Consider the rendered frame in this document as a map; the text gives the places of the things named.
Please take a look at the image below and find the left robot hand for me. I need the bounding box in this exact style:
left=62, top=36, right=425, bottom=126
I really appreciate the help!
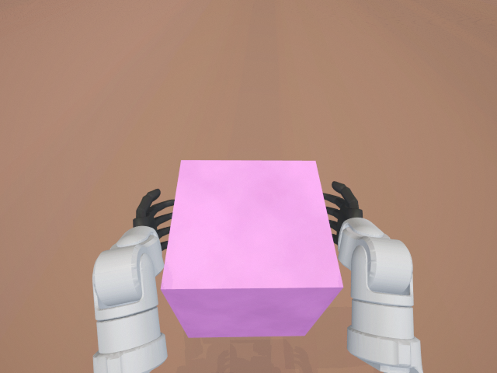
left=133, top=189, right=175, bottom=251

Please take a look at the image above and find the right robot forearm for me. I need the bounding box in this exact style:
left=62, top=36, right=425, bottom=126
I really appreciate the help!
left=338, top=218, right=423, bottom=373

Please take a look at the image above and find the left robot forearm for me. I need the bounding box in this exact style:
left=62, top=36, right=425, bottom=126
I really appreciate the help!
left=92, top=226, right=168, bottom=373

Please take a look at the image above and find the right robot hand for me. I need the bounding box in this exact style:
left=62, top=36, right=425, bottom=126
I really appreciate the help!
left=323, top=181, right=363, bottom=245

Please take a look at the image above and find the carton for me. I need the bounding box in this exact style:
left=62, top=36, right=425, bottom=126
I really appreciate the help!
left=161, top=160, right=343, bottom=338

